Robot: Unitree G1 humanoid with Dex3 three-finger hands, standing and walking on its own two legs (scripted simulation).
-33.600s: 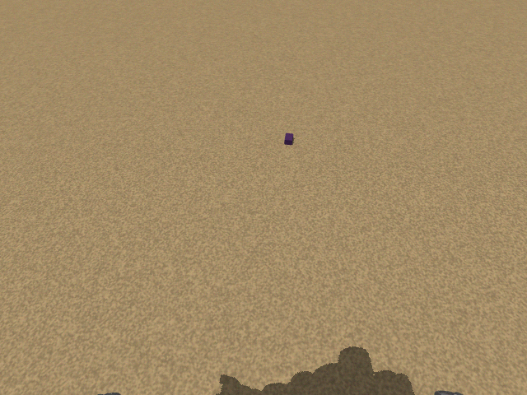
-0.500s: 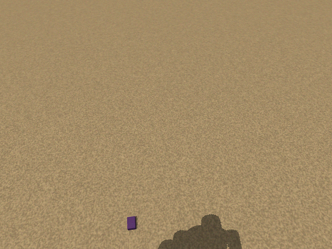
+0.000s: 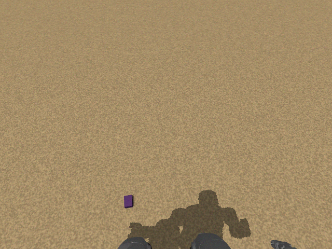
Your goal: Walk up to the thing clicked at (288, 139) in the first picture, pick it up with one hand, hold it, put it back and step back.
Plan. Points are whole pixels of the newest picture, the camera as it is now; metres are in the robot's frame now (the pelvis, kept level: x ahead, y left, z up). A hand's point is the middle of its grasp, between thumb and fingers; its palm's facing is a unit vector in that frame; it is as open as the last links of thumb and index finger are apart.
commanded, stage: step back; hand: left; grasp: from above
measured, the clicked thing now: (128, 201) +0.38 +0.25 -0.75
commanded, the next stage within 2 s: none
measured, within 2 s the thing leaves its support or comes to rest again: neither
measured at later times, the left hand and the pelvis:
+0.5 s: hand out of the picture +0.01 +0.27 -0.16, palm faces +0.06 -0.93 -0.36, open 7.4 cm; pelvis -0.11 +0.01 -0.01, yaw +4 degrees
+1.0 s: hand out of the picture -0.17 +0.26 -0.14, palm faces -0.02 -0.91 -0.41, open 7.4 cm; pelvis -0.25 -0.01 +0.00, yaw -2 degrees
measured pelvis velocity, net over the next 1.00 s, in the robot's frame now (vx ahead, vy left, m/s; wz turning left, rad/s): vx -0.25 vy -0.01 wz -0.03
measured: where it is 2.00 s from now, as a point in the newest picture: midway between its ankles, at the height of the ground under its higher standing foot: outside the picture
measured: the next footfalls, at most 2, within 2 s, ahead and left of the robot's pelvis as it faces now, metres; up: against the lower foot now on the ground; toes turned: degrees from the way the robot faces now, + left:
left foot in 0.46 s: -0.08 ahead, +0.11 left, +0.00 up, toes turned +2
right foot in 0.88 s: -0.20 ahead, -0.14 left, +0.00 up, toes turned +1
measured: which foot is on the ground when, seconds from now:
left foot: down 0.00-0.08, up 0.10-0.44, down 0.46-0.90, up 0.92-1.00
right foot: down 0.00-0.48, up 0.50-0.86, down 0.88-1.00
